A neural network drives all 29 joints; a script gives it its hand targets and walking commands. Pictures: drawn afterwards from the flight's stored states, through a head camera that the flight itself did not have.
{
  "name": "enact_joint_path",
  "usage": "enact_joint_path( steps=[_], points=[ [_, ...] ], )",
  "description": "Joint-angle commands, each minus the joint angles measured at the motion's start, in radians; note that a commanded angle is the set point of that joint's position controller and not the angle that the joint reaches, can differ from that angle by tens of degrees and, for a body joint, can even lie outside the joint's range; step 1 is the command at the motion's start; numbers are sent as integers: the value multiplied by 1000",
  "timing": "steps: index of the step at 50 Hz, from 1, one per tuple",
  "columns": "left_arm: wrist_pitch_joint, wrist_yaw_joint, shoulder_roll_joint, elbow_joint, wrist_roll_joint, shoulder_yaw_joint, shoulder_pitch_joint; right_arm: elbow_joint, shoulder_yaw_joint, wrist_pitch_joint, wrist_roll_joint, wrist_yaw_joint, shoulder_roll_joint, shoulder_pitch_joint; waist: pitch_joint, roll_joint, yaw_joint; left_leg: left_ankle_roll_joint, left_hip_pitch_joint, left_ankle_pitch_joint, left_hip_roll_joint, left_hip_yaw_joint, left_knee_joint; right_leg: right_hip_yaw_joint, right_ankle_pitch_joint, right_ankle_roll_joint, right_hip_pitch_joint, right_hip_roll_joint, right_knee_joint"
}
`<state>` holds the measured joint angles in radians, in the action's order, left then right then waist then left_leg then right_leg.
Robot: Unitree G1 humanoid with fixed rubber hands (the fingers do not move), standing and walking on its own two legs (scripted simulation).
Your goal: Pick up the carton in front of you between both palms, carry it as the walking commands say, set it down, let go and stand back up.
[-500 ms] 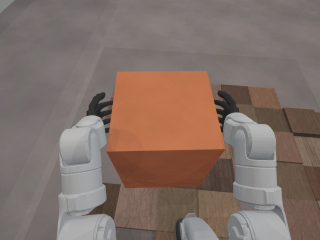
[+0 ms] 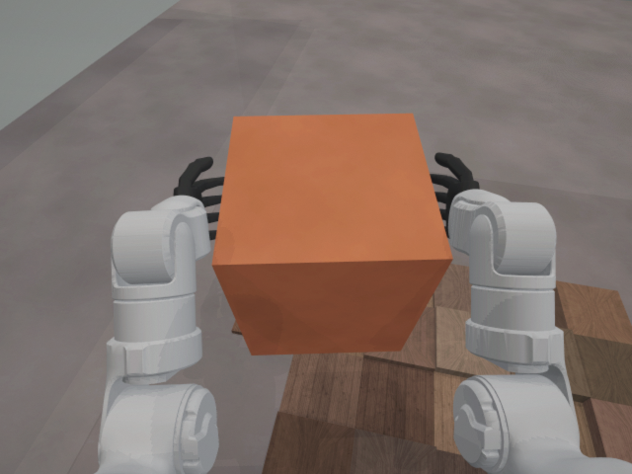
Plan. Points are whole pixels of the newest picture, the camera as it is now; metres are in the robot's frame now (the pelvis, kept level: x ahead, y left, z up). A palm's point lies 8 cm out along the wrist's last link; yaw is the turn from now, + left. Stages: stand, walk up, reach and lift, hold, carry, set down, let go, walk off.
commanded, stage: carry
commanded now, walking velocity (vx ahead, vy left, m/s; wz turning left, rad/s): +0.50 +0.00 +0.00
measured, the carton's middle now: (325, 244) +0.39 +0.02 +0.10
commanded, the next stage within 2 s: none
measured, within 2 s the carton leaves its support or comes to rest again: neither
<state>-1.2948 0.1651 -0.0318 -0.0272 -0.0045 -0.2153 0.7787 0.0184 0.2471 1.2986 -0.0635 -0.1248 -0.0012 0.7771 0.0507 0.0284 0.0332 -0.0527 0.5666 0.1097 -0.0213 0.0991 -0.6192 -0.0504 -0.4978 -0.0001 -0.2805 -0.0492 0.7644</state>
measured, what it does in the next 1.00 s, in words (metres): goes down: right foot, then left foot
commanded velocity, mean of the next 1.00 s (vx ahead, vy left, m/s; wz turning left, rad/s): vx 0.50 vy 0.00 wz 0.00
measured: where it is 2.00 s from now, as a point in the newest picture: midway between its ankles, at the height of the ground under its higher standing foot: (324, 250)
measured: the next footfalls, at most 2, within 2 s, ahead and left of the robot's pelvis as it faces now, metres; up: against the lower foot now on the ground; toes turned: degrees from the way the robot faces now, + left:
right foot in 0.46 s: +0.42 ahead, -0.09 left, -0.02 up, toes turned -4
left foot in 0.92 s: +0.77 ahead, +0.07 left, -0.04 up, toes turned +5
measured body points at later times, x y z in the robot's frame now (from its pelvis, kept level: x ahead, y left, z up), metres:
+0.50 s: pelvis +0.28 -0.01 +0.00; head +0.32 -0.02 +0.45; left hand +0.68 +0.13 +0.16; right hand +0.67 -0.17 +0.14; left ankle +0.13 +0.10 -0.68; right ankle +0.39 -0.08 -0.73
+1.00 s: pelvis +0.61 +0.00 -0.04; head +0.64 +0.01 +0.41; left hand +0.98 +0.18 +0.06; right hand +0.99 -0.12 +0.07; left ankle +0.73 +0.06 -0.75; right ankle +0.44 -0.09 -0.67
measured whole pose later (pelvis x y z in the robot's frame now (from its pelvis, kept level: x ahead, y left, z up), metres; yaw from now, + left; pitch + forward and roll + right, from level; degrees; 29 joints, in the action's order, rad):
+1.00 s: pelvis +0.61 +0.00 -0.04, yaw +0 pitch +4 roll +0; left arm -1.15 0.13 -0.03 -0.21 -0.02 -0.21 0.69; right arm 0.18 0.24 1.17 -0.13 -0.12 -0.06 0.69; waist 0.03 0.03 0.05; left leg -0.22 0.55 0.13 0.05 0.13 -0.56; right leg -0.02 -0.50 -0.02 -0.31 0.04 1.16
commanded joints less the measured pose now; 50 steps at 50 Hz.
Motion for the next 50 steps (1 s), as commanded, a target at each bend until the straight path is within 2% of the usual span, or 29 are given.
enact_joint_path(
  steps=[1,3,4,6,10,13,16,18,20,21,22,23,24,25,26,27,29,32,34,36,38,40,42,44,46,47,48,49,50],
  points=[
    [-20,-252,1004,38,427,611,765,15,-552,5,370,192,-864,648,591,-353,-105,-204,-928,-81,-343,-682,189,53,-77,-9,-515,81,478],
    [-28,-252,1049,-15,415,584,774,-8,-551,12,397,205,-920,715,529,-173,-107,-186,-871,-261,-299,-532,139,69,3,-29,-583,35,512],
    [-29,-252,1075,-30,406,569,772,-24,-557,12,412,212,-957,757,515,-137,-99,-166,-828,-315,-284,-472,143,80,52,-27,-570,12,463],
    [-27,-249,1120,-55,382,546,766,-35,-563,10,441,227,-1024,810,512,-146,-85,-140,-776,-334,-264,-395,169,71,91,-18,-517,0,366],
    [7,-238,1185,-89,333,535,726,-23,-577,-14,463,256,-1120,822,494,-165,-93,-143,-763,-349,-238,-297,214,28,184,-8,-507,13,217],
    [33,-227,1190,-55,317,552,732,-50,-612,-40,488,265,-1150,851,450,-164,-100,-137,-759,-370,-209,-231,223,13,314,-5,-511,3,89],
    [45,-219,1158,8,323,574,747,-101,-649,-56,507,257,-1135,866,409,-158,-113,-118,-680,-377,-163,-151,235,-39,452,-18,-367,34,-112],
    [40,-216,1120,55,334,584,756,-139,-671,-59,517,244,-1107,872,404,-158,-108,-97,-652,-379,-157,-116,212,-46,563,-41,-264,38,-206],
    [25,-217,1071,89,344,583,766,-162,-680,-53,517,226,-1067,859,414,-156,-102,-78,-696,-416,-145,-98,112,-27,651,-71,-208,34,-293],
    [15,-219,1044,84,346,575,753,-152,-678,-46,513,219,-1047,836,443,-158,-84,-65,-712,-482,-131,-83,23,-50,650,-85,-141,48,-335],
    [5,-224,1023,70,345,565,734,-137,-681,-39,511,212,-1034,816,478,-136,-44,-45,-646,-503,-108,-55,-123,-72,670,-95,26,54,-400],
    [-3,-231,1005,54,341,552,715,-123,-681,-34,506,206,-1017,807,504,-70,-6,-30,-473,-339,-77,-56,-291,-34,673,-90,225,0,-361],
    [-7,-235,960,27,323,541,703,-119,-679,-21,502,202,-1034,835,619,158,-4,3,-112,99,-5,-73,-470,265,892,-204,602,-243,-216],
    [-6,-239,960,-5,322,526,668,-103,-657,-7,488,200,-1024,814,641,303,34,17,139,415,94,-84,-642,510,676,-294,709,-292,-288],
    [-10,-248,982,2,333,521,652,-95,-666,-3,484,197,-1027,835,614,224,37,2,191,409,49,-122,-652,479,631,-266,681,-276,-292],
    [-11,-258,1005,25,345,528,684,-84,-661,-2,477,197,-1046,839,575,144,44,2,210,377,36,-119,-610,435,672,-244,632,-253,-298],
    [-9,-273,1058,52,372,543,745,-57,-646,-5,456,195,-1084,812,534,72,41,15,201,306,-5,-132,-505,366,689,-216,525,-236,-323],
    [13,-292,1136,48,387,564,751,-3,-629,-23,417,195,-1135,739,502,88,36,44,156,251,3,-92,-372,279,712,-209,432,-202,-356],
    [36,-303,1171,47,394,587,749,8,-633,-45,397,196,-1156,711,488,104,40,49,195,137,-5,-85,-341,248,782,-213,432,-192,-354],
    [60,-311,1194,50,407,618,752,7,-640,-66,382,195,-1160,696,452,103,49,42,247,34,-9,-71,-288,215,885,-201,455,-169,-335],
    [81,-314,1203,53,422,648,737,11,-648,-83,370,193,-1152,666,430,77,66,35,251,-94,5,-34,-170,171,918,-188,474,-130,-307],
    [100,-314,1203,67,437,676,724,11,-652,-97,357,193,-1132,634,406,59,83,21,206,-196,31,-1,-43,146,918,-177,469,-99,-282],
    [115,-313,1196,73,448,697,716,12,-646,-103,343,196,-1105,602,369,53,88,-6,84,-295,39,9,106,129,841,-161,402,-95,-284],
    [124,-316,1199,47,451,707,687,35,-626,-107,324,203,-1076,553,359,61,59,-38,-96,-389,37,13,198,96,796,-131,327,-87,-220],
    [131,-324,1202,-10,448,707,657,85,-596,-115,297,212,-1044,484,438,-6,-23,-45,-433,-448,49,58,247,4,819,-80,214,-29,33],
    [133,-328,1203,-38,444,700,653,107,-573,-120,282,219,-1013,461,503,-137,-60,-78,-727,-726,-120,-90,134,-23,468,-35,-26,23,264],
    [126,-329,1223,-83,441,686,653,161,-547,-126,262,221,-985,435,610,-309,-97,-242,-1071,-904,-370,-428,15,25,-122,16,-404,119,554],
    [125,-326,1218,-117,434,659,601,194,-544,-133,266,222,-986,382,697,-276,-131,-304,-1091,-467,-386,-564,74,96,-119,-4,-505,96,697],
    [132,-322,1223,-89,436,664,616,152,-567,-146,291,226,-1028,402,678,-177,-120,-272,-998,-158,-333,-566,110,113,-57,-23,-520,55,670]
  ],
)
